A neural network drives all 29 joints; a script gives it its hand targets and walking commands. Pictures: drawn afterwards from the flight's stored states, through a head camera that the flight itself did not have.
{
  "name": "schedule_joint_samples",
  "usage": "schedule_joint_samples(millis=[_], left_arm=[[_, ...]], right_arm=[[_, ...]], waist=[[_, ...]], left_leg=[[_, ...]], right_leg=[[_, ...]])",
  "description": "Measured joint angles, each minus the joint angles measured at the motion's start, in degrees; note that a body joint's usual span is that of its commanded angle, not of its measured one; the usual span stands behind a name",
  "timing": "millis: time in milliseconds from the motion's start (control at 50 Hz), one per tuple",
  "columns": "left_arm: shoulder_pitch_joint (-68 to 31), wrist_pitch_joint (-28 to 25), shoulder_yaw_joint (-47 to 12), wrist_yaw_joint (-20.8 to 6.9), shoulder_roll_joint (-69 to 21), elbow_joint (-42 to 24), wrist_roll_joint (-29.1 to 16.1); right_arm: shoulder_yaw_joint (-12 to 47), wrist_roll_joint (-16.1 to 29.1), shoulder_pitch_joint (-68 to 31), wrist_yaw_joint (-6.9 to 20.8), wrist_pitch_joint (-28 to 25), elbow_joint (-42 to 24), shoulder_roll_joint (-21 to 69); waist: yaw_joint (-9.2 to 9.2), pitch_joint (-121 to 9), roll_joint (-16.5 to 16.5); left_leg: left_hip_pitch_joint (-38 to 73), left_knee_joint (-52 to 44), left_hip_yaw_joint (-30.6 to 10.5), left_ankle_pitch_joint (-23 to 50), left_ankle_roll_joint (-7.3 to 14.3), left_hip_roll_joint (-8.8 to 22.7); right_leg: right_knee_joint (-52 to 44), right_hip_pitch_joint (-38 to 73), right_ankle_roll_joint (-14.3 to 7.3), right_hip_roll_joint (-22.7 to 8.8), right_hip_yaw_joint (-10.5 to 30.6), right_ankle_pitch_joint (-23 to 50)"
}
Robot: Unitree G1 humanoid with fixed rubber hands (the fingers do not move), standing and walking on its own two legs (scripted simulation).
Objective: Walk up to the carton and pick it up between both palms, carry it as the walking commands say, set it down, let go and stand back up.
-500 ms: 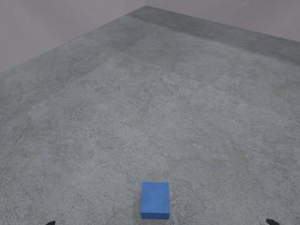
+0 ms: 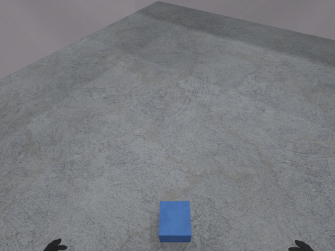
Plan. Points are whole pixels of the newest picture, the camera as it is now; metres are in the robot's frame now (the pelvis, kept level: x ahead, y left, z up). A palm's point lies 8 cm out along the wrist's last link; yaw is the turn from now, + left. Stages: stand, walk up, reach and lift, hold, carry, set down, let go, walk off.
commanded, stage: reach and lift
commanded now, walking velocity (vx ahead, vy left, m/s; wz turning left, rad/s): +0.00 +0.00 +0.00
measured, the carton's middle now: (174, 221) +0.40 -0.01 -0.70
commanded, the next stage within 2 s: none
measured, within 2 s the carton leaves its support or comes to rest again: neither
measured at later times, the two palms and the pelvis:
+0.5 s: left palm (84, 229) +0.23 +0.25 -0.13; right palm (268, 234) +0.21 -0.25 -0.14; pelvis -0.02 -0.01 -0.04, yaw +2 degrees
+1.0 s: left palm (117, 196) +0.34 +0.19 -0.19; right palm (237, 200) +0.32 -0.21 -0.20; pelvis -0.07 +0.00 -0.10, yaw +3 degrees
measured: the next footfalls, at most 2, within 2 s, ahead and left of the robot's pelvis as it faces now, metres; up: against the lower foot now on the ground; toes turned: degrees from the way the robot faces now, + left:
none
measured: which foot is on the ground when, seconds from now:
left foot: down 0.00-1.00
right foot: down 0.00-1.00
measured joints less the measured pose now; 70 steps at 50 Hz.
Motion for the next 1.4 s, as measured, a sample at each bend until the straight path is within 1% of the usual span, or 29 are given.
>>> schedule_joint_samples(millis=[40,60,100,160,220,340,460,580,720,840,960,1160,1280,1400], left_arm=[[0.1,3.4,1.1,-1.4,-1.4,-7.6,1.4],[-0.3,4.9,1.7,-1.9,-2.1,-10.4,2.2],[-1.2,7.2,3.0,-2.4,-3.5,-13.6,3.7],[-2.3,8.8,4.2,-3.0,-4.7,-15.5,4.4],[-3.4,8.9,4.5,-3.6,-5.3,-15.8,4.0],[-7.5,7.5,5.4,-3.5,-5.8,-16.0,3.2],[-12.2,6.7,5.6,-2.4,-7.0,-16.4,2.3],[-18.8,8.4,5.4,-0.5,-9.6,-16.3,1.8],[-30.4,10.7,6.7,1.6,-11.8,-12.9,1.2],[-38.6,10.6,7.8,2.6,-12.9,-9.5,0.4],[-45.6,8.6,8.7,2.7,-13.2,-5.9,0.0],[-56.9,4.9,9.6,1.7,-11.3,-1.5,-0.6],[-62.9,3.5,11.3,1.2,-11.1,0.5,0.9],[-64.6,2.9,13.1,1.3,-12.5,-0.9,2.5]], right_arm=[[-1.9,-0.4,-0.3,0.6,3.1,-7.9,1.1],[-2.8,-0.4,-1.0,0.9,4.5,-10.4,1.7],[-4.1,-0.4,-2.3,1.1,6.9,-13.6,2.6],[-4.7,-0.2,-3.1,0.8,8.6,-16.3,4.1],[-4.0,-0.3,-3.5,0.1,8.6,-18.0,5.4],[-1.2,0.7,-5.9,-1.7,7.6,-19.8,7.5],[-0.2,1.8,-10.9,-2.8,7.0,-19.0,9.2],[-1.8,1.2,-18.3,-2.7,8.1,-17.2,10.3],[-3.8,0.5,-29.4,-2.4,9.8,-13.3,10.5],[-6.0,-0.6,-37.7,-3.1,9.1,-10.1,11.4],[-7.8,-0.6,-44.3,-4.6,6.6,-7.7,12.9],[-10.2,-0.1,-55.0,-7.8,3.1,-5.7,15.9],[-12.3,-1.9,-61.3,-8.9,2.1,-4.2,17.6],[-15.0,-4.4,-62.8,-8.7,1.3,-5.4,19.1]], waist=[[-0.62,1.7,0.9],[-0.94,2.9,1.4],[-1.36,4.9,2.4],[-1.82,6.3,3.3],[-2.12,5.9,3.6],[-1.97,2.9,2.7],[-1.99,0.4,1.1],[-2.41,-0.5,0.6],[-2.01,-1.4,0.4],[-1.77,-2.4,0.7],[-1.66,-3.8,0.8],[-2.33,-5.9,0.3],[-2.45,-6.4,0.1],[-2.57,-6.6,0.2]], left_leg=[[-2.6,3.6,-0.8,-1.5,0.0,0.2],[-3.3,5.0,-1.1,-2.2,0.0,0.4],[-4.1,6.8,-1.4,-3.0,0.0,0.6],[-5.6,8.1,-1.9,-3.7,-0.1,0.7],[-8.9,10.0,-2.2,-4.5,-0.3,0.7],[-19.0,16.4,-2.7,-6.7,-0.7,0.7],[-28.6,22.2,-2.5,-7.9,-0.7,0.2],[-36.6,26.7,-1.6,-7.8,-0.1,-0.7],[-45.2,31.2,0.0,-7.5,0.7,-1.6],[-52.2,34.0,0.3,-7.2,0.7,-1.9],[-59.2,36.3,-0.3,-7.0,0.2,-1.8],[-70.1,39.0,-1.8,-6.6,-1.1,-1.4],[-74.5,40.1,-2.1,-6.5,-1.5,-1.3],[-77.0,39.9,-2.2,-6.2,-1.5,-1.5]], right_leg=[[1.7,-1.5,0.2,0.0,-0.8,-0.6],[2.5,-1.8,0.3,0.1,-1.0,-0.9],[3.6,-2.3,0.4,0.2,-1.4,-1.5],[4.9,-3.7,0.3,0.2,-1.8,-2.3],[7.1,-7.1,0.1,0.1,-2.1,-3.4],[13.3,-17.1,-0.4,0.0,-2.4,-5.4],[18.0,-26.4,-0.4,-0.4,-1.9,-5.8],[21.3,-34.1,0.2,-1.2,-0.8,-4.8],[25.1,-42.9,0.8,-1.8,1.0,-3.6],[27.5,-49.9,0.7,-2.0,1.5,-3.0],[29.4,-56.6,0.2,-2.0,1.0,-2.8],[31.7,-67.1,-1.1,-1.8,-0.4,-2.4],[32.6,-71.3,-1.4,-1.7,-0.7,-2.2],[32.4,-73.6,-1.3,-1.9,-0.7,-1.9]])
